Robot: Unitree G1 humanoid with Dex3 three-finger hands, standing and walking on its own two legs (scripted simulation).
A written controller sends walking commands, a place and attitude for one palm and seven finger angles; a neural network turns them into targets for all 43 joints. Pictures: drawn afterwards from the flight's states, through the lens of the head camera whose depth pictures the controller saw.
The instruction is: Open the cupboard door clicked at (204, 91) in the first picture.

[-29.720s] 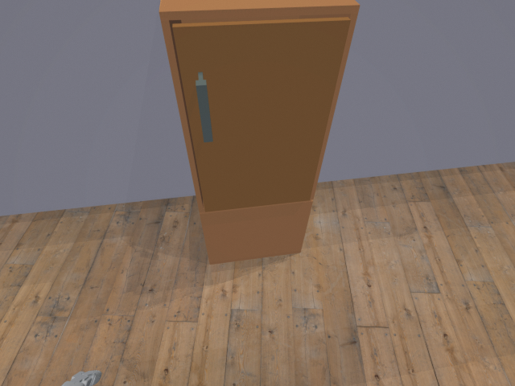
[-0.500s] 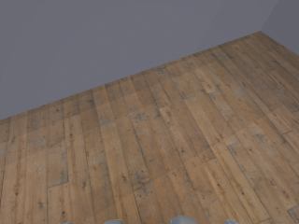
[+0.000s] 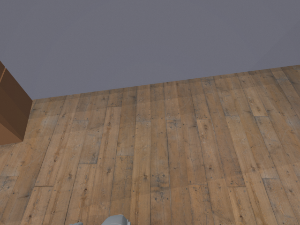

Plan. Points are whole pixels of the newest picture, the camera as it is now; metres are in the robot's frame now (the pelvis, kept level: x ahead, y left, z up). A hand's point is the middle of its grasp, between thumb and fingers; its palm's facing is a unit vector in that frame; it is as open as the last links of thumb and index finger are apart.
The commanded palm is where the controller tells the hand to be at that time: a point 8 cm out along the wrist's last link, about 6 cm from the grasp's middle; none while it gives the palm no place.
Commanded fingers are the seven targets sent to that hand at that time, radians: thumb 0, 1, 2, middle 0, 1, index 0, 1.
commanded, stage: turn to face it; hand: left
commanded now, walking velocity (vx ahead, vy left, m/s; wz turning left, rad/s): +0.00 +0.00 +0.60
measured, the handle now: out of the picture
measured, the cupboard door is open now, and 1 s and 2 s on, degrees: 45 45 45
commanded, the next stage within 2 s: take the last steps up to it in 1.50 s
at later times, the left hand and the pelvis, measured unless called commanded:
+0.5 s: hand out of the picture +0.06 +0.22 -0.16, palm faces +0.29 -0.91 -0.31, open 7.4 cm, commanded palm none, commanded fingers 0.00 0.90 0.90 -0.20 -0.30 -0.20 -0.30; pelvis +0.01 -0.02 -0.01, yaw +17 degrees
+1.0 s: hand out of the picture -0.05 +0.23 -0.17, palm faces +0.60 -0.76 -0.25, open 7.4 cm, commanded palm none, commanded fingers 0.00 0.90 0.90 -0.20 -0.30 -0.20 -0.30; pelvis +0.01 +0.00 +0.00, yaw +35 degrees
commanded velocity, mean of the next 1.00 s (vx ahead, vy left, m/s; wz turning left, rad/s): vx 0.00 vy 0.00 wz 0.60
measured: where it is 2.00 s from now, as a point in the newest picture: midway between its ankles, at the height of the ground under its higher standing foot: outside the picture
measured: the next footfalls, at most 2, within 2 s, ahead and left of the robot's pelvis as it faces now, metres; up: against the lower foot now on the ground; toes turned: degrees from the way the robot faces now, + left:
left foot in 0.08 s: +0.03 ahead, +0.13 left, +0.00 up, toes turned +8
right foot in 0.44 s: +0.08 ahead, -0.12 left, +0.00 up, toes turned +13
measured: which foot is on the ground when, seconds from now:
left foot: up 0.00-0.06, down 0.08-0.44, up 0.46-0.78, down 0.80-1.00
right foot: down 0.00-0.08, up 0.10-0.42, down 0.44-0.80, up 0.82-1.00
